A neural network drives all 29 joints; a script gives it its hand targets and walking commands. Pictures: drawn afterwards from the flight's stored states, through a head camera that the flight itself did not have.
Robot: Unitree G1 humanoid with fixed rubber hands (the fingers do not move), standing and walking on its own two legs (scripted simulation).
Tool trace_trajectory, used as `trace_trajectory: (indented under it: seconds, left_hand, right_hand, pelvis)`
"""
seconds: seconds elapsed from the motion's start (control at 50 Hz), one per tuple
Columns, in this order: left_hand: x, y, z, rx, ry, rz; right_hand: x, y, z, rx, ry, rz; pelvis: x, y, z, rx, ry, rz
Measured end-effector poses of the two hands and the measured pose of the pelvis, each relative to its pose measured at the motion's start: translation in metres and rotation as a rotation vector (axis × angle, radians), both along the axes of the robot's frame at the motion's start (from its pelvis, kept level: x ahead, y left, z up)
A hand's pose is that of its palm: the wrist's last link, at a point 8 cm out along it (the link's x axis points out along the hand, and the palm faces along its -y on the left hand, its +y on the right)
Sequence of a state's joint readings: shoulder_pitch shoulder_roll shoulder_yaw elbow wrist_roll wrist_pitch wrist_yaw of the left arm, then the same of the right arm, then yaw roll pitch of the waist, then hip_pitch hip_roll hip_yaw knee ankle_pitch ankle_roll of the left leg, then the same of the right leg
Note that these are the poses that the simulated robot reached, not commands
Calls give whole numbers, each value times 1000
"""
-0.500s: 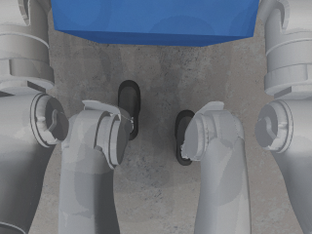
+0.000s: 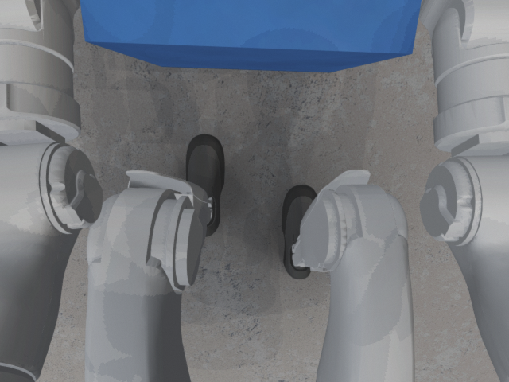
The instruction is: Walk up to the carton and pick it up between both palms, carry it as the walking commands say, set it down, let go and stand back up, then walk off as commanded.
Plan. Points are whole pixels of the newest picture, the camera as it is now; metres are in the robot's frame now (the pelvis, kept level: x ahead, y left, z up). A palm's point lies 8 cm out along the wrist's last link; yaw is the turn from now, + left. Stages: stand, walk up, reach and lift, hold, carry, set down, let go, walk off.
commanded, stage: set down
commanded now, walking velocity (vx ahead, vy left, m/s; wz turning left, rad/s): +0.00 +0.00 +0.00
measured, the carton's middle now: out of the picture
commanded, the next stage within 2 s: none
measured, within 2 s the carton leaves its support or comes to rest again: neither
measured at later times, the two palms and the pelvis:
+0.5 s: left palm out of the picture +0.55 +0.23 -0.18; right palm out of the picture +0.57 -0.15 -0.18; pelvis +0.00 +0.00 -0.01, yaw +0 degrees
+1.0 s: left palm out of the picture +0.55 +0.23 -0.19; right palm out of the picture +0.57 -0.16 -0.19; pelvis +0.00 +0.00 -0.02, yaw +0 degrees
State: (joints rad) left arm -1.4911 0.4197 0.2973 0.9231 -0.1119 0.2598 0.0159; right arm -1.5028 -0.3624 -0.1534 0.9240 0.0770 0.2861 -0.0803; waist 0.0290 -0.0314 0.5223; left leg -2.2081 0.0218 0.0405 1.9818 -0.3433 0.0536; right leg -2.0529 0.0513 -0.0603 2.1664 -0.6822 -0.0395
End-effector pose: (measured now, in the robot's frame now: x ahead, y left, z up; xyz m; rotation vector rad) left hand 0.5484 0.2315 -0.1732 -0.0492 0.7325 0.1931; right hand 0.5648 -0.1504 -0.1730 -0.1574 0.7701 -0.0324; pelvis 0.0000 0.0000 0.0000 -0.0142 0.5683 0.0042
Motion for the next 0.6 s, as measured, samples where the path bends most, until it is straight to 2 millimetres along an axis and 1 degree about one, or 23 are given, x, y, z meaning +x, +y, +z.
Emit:
trace_trajectory:
  seconds: [0.6]
  left_hand:
    - [3, 1, -6, 12, -12, -26]
  right_hand:
    - [1, -5, -8, 95, -20, 0]
  pelvis:
    - [0, 0, -16, 1, 4, -5]
